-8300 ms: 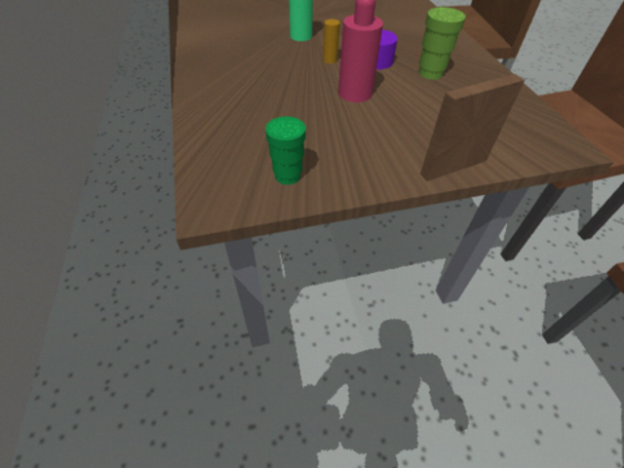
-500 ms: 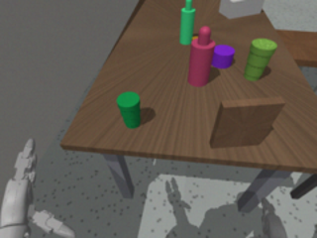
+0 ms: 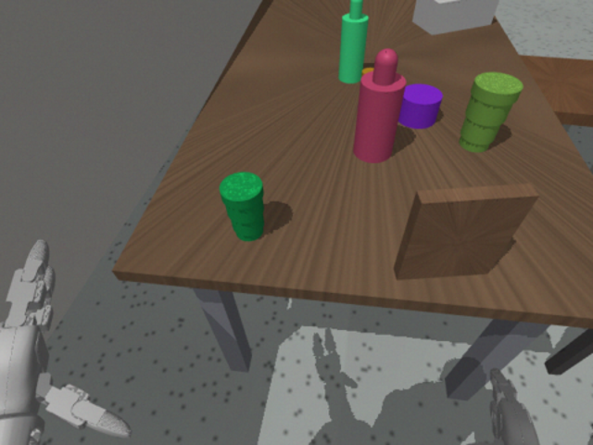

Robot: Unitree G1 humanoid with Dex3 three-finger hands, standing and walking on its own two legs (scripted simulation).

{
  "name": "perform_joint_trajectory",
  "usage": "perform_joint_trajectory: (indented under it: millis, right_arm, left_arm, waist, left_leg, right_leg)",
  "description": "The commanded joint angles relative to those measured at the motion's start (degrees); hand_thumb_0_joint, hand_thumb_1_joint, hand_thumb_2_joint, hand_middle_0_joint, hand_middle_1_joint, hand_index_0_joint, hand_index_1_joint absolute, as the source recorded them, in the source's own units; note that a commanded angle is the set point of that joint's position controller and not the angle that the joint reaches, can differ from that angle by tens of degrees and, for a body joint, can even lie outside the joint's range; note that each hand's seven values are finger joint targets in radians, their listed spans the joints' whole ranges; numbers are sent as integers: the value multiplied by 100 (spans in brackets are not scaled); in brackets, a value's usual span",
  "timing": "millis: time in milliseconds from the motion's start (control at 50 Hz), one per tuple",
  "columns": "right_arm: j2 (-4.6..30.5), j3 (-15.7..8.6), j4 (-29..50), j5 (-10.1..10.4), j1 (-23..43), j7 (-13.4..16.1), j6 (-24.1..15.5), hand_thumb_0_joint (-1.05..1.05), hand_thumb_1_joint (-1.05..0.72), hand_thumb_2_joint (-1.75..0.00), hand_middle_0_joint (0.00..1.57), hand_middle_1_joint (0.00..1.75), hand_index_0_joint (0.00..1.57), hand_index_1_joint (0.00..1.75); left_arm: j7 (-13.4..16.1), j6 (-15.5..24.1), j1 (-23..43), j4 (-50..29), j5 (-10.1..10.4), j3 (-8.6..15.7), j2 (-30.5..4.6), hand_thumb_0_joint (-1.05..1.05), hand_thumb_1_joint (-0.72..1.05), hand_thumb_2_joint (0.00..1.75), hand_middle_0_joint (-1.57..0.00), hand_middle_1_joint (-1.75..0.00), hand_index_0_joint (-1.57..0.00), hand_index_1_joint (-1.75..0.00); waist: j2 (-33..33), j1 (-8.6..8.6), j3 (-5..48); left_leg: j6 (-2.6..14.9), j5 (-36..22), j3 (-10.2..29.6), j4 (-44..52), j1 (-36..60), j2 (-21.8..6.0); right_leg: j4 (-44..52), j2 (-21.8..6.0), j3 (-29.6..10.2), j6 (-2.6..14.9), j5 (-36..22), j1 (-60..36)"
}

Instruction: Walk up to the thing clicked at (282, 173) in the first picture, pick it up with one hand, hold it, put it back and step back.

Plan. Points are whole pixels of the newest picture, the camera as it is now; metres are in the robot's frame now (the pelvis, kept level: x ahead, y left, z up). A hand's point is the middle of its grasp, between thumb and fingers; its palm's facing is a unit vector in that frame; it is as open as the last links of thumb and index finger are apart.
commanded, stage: go down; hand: left
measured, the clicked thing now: (245, 209) +0.48 +0.13 +0.01
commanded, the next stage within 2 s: none
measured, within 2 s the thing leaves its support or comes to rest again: neither
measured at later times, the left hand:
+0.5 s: hand (84, 248) +0.30 +0.28 +0.13, palm faces +0.13 -0.98 -0.13, open 17.7 cm
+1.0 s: hand (80, 231) +0.33 +0.30 +0.13, palm faces +0.05 -1.00 -0.02, open 17.8 cm
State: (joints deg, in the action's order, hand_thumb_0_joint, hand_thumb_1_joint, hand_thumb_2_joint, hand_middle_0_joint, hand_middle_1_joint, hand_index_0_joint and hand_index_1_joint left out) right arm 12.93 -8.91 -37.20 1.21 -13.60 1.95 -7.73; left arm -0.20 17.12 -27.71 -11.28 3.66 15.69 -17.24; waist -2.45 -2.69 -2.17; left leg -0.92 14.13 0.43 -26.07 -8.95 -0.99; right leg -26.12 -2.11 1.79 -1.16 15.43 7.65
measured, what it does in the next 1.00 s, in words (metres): stands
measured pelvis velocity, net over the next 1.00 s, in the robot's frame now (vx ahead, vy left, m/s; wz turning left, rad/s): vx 0.00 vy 0.00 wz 0.00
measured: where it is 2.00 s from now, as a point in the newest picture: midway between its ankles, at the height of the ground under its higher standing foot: outside the picture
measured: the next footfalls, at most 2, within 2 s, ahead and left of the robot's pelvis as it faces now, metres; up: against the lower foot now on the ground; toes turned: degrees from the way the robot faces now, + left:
none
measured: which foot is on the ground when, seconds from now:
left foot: down 0.00-1.00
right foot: down 0.00-1.00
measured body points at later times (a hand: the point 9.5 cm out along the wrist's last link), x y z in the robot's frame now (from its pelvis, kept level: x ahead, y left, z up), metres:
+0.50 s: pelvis +0.01 +0.00 +0.00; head +0.00 +0.00 +0.45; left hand +0.29 +0.34 +0.14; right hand +0.16 -0.26 -0.09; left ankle +0.00 +0.13 -0.74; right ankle -0.01 -0.13 -0.74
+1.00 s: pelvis +0.00 +0.00 +0.00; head +0.00 +0.00 +0.45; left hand +0.32 +0.35 +0.14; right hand +0.16 -0.25 -0.09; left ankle +0.00 +0.13 -0.74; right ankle -0.01 -0.13 -0.74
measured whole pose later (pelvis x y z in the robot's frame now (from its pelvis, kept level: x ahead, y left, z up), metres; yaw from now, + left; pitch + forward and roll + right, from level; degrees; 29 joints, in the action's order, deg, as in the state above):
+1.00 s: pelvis +0.00 +0.00 +0.00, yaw +0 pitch +2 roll +0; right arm 12.7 -0.3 -42.0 1.9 -10.4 7.3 -9.4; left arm -29.8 1.7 17.1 33.3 16.8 27.5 -30.8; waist -0.4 0.5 2.7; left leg -0.6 14.9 0.5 -28.8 -15.8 -1.0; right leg -27.7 -2.1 1.8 -1.4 15.6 14.0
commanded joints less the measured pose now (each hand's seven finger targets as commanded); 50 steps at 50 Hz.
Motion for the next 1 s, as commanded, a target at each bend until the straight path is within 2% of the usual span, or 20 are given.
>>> perform_joint_trajectory:
  millis: [0, 80, 140, 240, 300, 320, 360, 400, 440, 480, 560, 620, 700, 720, 780, 800, 900, 940, 960, 980]
  right_arm:
    - [1019, -422, 777, -44, 507, 15, -248, 0, 52, -5, 5, 5, 5, 5]
    - [1042, -455, 732, -45, 721, 60, -195, 0, 53, -5, 5, 5, 5, 5]
    - [804, -234, 511, 0, 849, 115, -149, 0, 54, -5, 5, 5, 5, 5]
    - [604, 116, 245, 76, 1004, 272, -150, 0, 55, -5, 5, 5, 5, 5]
    - [835, 95, 392, 104, 994, 356, -127, 0, 55, -5, 5, 5, 5, 5]
    - [1035, -54, 320, 102, 857, 376, -113, 0, 55, -5, 5, 5, 5, 5]
    - [811, 192, 330, 147, 744, 362, -148, 0, 54, -5, 5, 5, 5, 5]
    - [891, 143, 516, 159, 715, 367, -195, 0, 54, -5, 5, 5, 5, 5]
    - [835, 208, 652, 163, 621, 357, -215, 0, 53, -5, 5, 5, 5, 5]
    - [723, 388, 872, 152, 764, 332, -231, 0, 53, -5, 5, 5, 5, 5]
    - [822, 327, 640, 123, 765, 324, -245, 0, 53, -5, 5, 5, 5, 5]
    - [1090, 103, 781, 84, 579, 384, -292, 0, 53, -5, 5, 5, 5, 5]
    - [862, 209, 281, 81, 479, 395, -282, 0, 53, -5, 5, 5, 5, 5]
    - [965, 125, 271, 79, 539, 416, -303, 0, 53, -5, 5, 5, 5, 5]
    - [818, 298, 278, 81, 481, 465, -352, 0, 53, -5, 5, 5, 5, 5]
    - [653, 405, 57, 86, 566, 454, -357, 0, 53, -5, 5, 5, 5, 5]
    - [632, 702, 337, 63, 925, 583, -465, 0, 54, -5, 5, 5, 5, 5]
    - [927, 544, 315, 50, 785, 639, -479, 0, 54, -5, 5, 5, 5, 5]
    - [823, 668, 379, 40, 646, 633, -502, 0, 54, -5, 5, 5, 5, 5]
    - [1160, 438, 479, 32, 661, 675, -512, 0, 54, -5, 5, 5, 5, 5]
  left_arm:
    - [-101, 493, 803, -890, 205, 939, -1068, 0, -61, 1, -9, -8, -8, -9]
    - [-218, 487, 1668, -714, 209, 1070, -1350, 0, -61, 1, -9, -7, -8, -8]
    - [-408, 406, 2611, -360, 424, 1162, -1500, 0, -61, 2, -8, -6, -7, -7]
    - [-1175, -47, 3442, 525, 808, 996, -1624, 0, -61, 4, -7, -6, -6, -7]
    - [-1569, -347, 3840, 1163, 929, 1436, -2355, 0, -59, 3, -7, -4, -6, -5]
    - [-1685, -474, 3960, 1433, 1014, 1560, -2430, 0, -58, 3, -6, -4, -5, -5]
    - [-1910, -625, 4293, 1517, 1235, 1701, -2444, 0, -59, 4, -6, -5, -5, -6]
    - [-2074, -748, 4379, 1669, 1382, 1740, -2376, 0, -61, 3, -6, -5, -5, -6]
    - [-2170, -800, 4349, 1597, 1367, 1736, -2462, 0, -61, 1, -6, -4, -5, -5]
    - [-2305, -924, 3892, 1963, 1343, 1427, -2024, 0, -59, 1, -5, -2, -5, -3]
    - [-2364, -990, 4499, 1785, 1356, 1567, -2296, 0, -61, 0, -6, -1, -5, -2]
    - [-2307, -962, 4740, 1525, 1319, 1678, -2474, 0, -59, 1, -5, -1, -4, -2]
    - [-2336, -972, 5009, 1711, 1331, 1607, -2352, 0, -60, 1, -6, -2, -5, -3]
    - [-2329, -939, 5405, 1475, 1335, 1700, -2614, 0, -61, 1, -6, -3, -5, -4]
    - [-2455, -1004, 5593, 2197, 1318, 1784, -2881, 0, -61, 1, -6, -2, -5, -3]
    - [-2532, -1000, 5684, 2210, 1359, 1639, -2689, 0, -61, 2, -5, -3, -5, -4]
    - [-2979, -1213, 6376, 3051, 1449, 1516, -2925, 0, -61, 3, -6, -2, -5, -4]
    - [-3095, -1323, 6112, 3748, 1418, 1597, -3105, 0, -61, 1, -5, -2, -5, -2]
    - [-3164, -1261, 6633, 3419, 1423, 1559, -3215, 0, -61, 2, -5, -3, -5, -3]
    - [-3184, -1301, 6536, 3894, 1387, 1692, -3396, 0, -61, 2, -5, -3, -5, -3]
  waist:
    - [226, 114, 580]
    - [60, 176, 722]
    - [26, 225, 680]
    - [9, 288, 854]
    - [-24, 226, 1178]
    - [12, 260, 1252]
    - [-114, 190, 1349]
    - [-85, 184, 1518]
    - [-152, 135, 1634]
    - [-13, 71, 1454]
    - [-311, 14, 1464]
    - [-146, 155, 1743]
    - [-251, 192, 1501]
    - [-454, 216, 1588]
    - [-206, 336, 1570]
    - [-308, 292, 1427]
    - [-112, 385, 1664]
    - [-48, 385, 1548]
    - [-158, 425, 1755]
    - [-11, 440, 1848]
  left_leg:
    - [137, -813, -222, 141, -69, 171]
    - [126, -751, -197, 76, -80, 190]
    - [134, -570, -134, 92, -205, 162]
    - [198, -529, -95, 130, -201, 164]
    - [198, -865, -127, 89, -94, 190]
    - [181, -972, -129, 89, -85, 176]
    - [142, -1155, -113, 90, -91, 143]
    - [115, -1393, -96, 90, -35, 101]
    - [112, -1710, -119, 53, 32, 106]
    - [98, -1887, -121, 44, -34, 85]
    - [43, -1900, -46, 106, -63, 7]
    - [78, -2140, -67, -11, 174, 13]
    - [92, -1918, -60, 18, 135, 21]
    - [73, -1838, -67, 43, 182, 20]
    - [150, -1603, -95, 35, 72, 80]
    - [142, -1599, -79, 46, 10, 82]
    - [237, -1216, -96, 56, 69, 146]
    - [239, -1055, -84, 103, 27, 153]
    - [229, -1140, -83, 72, 127, 159]
    - [217, -1202, -65, 87, 168, 144]
  right_leg:
    - [256, 117, 172, 54, -870, 312]
    - [157, 80, 130, 60, -855, 397]
    - [139, 86, 140, 62, -722, 482]
    - [181, 56, 108, 84, -750, 526]
    - [222, 47, 92, 89, -1045, 337]
    - [183, 66, 93, 101, -1151, 283]
    - [134, 91, 122, 127, -1227, 231]
    - [99, 134, 143, 155, -1372, 166]
    - [69, 137, 147, 168, -1630, 91]
    - [52, 138, 141, 168, -1721, 137]
    - [17, 184, 160, 216, -1512, 245]
    - [-6, 194, 143, 180, -1807, 215]
    - [26, 183, 119, 165, -1606, 464]
    - [29, 180, 116, 178, -1565, 490]
    - [117, 143, 111, 125, -1602, 414]
    - [95, 143, 116, 143, -1607, 475]
    - [236, 108, 100, 99, -1377, 578]
    - [278, 128, 105, 115, -1201, 668]
    - [262, 130, 88, 119, -1289, 678]
    - [245, 145, 107, 123, -1321, 684]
